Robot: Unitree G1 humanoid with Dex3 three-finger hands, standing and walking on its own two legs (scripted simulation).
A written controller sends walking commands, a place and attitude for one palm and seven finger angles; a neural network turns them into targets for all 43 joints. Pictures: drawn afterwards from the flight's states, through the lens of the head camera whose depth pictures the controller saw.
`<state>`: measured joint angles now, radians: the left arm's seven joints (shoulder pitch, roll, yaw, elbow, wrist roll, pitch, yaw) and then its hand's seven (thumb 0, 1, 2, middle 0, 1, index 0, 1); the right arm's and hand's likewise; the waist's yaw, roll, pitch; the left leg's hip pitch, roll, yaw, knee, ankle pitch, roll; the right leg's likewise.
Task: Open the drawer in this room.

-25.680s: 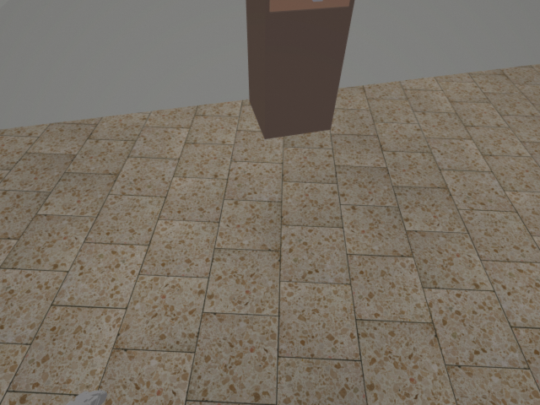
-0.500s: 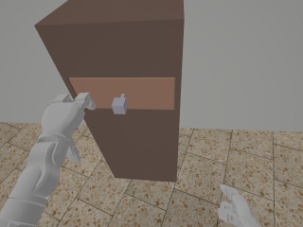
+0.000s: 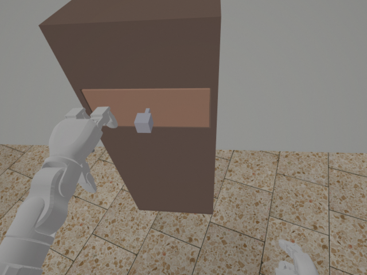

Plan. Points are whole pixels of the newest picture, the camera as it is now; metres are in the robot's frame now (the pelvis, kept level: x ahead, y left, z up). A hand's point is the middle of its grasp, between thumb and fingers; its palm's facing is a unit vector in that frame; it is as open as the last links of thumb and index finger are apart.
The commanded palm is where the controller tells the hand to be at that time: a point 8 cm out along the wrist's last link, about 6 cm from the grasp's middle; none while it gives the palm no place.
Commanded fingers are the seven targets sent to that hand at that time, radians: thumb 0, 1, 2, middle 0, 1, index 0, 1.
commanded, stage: move the hooked fingers above the handle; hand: left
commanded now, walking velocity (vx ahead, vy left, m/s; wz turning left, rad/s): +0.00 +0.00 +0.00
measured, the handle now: (145, 118) +0.53 +0.21 +0.02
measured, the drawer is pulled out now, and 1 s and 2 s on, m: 0.00 0.00 0.00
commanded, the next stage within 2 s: none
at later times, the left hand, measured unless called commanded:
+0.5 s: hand (111, 135) +0.37 +0.22 +0.11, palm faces +0.03 -0.04 -1.00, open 13.8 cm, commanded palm +0.35 +0.23 +0.17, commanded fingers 0.00 -0.50 0.30 -0.30 -1.20 -0.30 -1.20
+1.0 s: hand (127, 123) +0.42 +0.21 +0.10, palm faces +0.01 -0.04 -1.00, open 13.8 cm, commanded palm +0.41 +0.22 +0.16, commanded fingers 0.00 -0.50 0.30 -0.30 -1.20 -0.30 -1.20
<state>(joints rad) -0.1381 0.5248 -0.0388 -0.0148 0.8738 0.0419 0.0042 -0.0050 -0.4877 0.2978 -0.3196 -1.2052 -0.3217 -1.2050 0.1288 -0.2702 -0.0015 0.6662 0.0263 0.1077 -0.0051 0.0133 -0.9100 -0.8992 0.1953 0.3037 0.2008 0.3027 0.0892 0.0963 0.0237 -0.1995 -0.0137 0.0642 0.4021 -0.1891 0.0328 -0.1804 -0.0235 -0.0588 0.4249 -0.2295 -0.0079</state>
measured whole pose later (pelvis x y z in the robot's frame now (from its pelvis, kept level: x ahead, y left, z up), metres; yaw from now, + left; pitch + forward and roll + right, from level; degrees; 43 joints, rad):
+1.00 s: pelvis +0.03 -0.01 -0.01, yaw +0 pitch +5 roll +1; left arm -0.48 0.47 -0.12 0.41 0.94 0.03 0.04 -0.01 -0.49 0.30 -0.32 -1.21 -0.32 -1.20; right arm 0.17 -0.26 -0.02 0.67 0.04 0.13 -0.03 0.01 -0.91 -0.90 0.20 0.30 0.20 0.30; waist 0.03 0.07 -0.04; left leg -0.31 0.00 0.07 0.48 -0.26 0.02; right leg -0.29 -0.02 -0.05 0.50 -0.30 -0.02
